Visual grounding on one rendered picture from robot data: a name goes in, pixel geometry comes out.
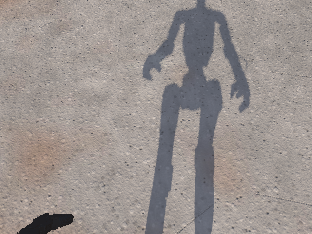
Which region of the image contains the robot left hand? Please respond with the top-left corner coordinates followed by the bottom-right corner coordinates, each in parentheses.
top-left (17, 213), bottom-right (74, 234)

